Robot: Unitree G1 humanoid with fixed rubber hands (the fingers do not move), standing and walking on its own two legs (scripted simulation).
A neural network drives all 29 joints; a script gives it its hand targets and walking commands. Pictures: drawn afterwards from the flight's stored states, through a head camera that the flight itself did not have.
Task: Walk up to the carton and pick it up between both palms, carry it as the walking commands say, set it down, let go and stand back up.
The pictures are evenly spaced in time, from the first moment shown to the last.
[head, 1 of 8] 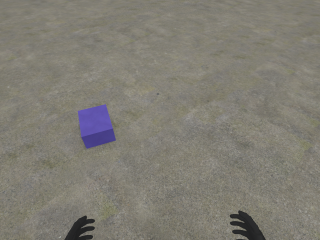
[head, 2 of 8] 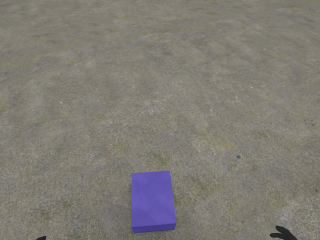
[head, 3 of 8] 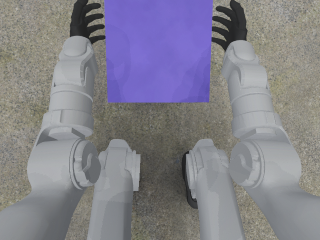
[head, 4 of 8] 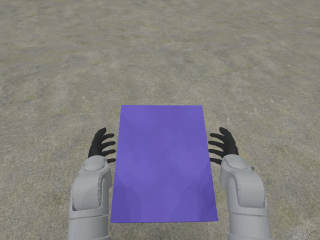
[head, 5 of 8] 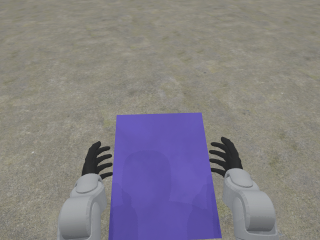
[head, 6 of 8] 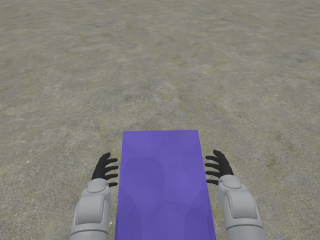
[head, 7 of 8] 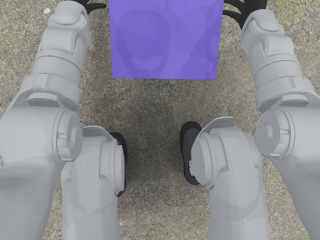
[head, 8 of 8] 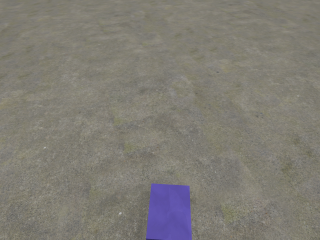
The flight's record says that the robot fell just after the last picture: no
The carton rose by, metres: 0.72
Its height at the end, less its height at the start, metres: +0.00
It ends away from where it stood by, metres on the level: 1.02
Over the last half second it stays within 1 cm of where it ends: yes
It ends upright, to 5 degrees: yes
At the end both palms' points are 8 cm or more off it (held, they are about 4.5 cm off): yes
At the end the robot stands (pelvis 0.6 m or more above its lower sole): yes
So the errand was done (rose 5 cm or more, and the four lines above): yes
